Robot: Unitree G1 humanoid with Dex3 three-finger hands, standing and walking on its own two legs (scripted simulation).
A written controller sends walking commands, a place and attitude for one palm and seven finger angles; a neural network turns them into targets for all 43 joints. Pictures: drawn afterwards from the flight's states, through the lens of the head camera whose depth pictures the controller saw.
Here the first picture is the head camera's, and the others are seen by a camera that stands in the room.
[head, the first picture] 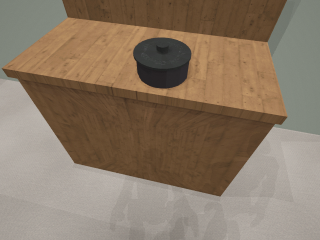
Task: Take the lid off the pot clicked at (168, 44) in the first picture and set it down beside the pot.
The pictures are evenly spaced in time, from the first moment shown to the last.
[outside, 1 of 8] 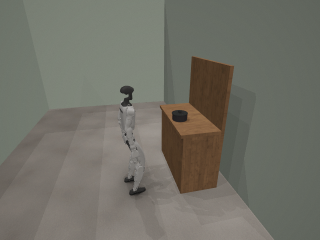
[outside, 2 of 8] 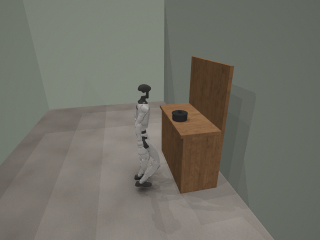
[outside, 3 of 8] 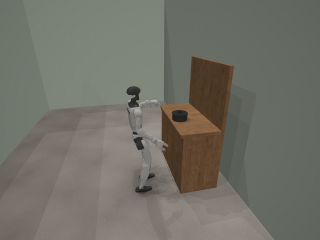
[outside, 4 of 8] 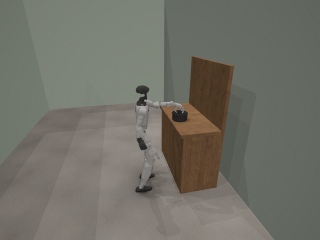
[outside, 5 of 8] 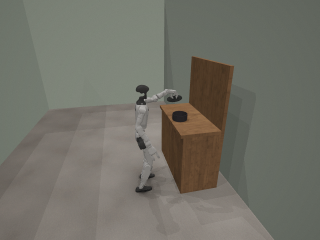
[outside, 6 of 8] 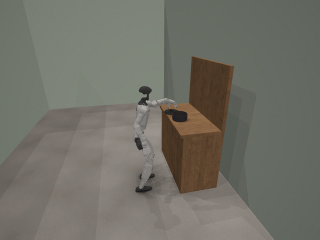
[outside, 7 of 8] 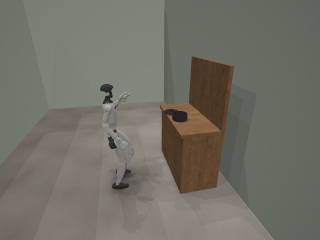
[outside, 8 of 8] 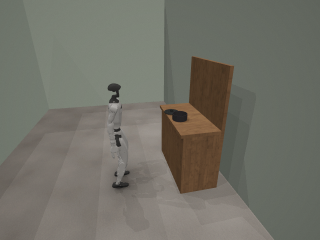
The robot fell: no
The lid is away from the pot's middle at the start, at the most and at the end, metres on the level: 0.00 0.25 0.25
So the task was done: yes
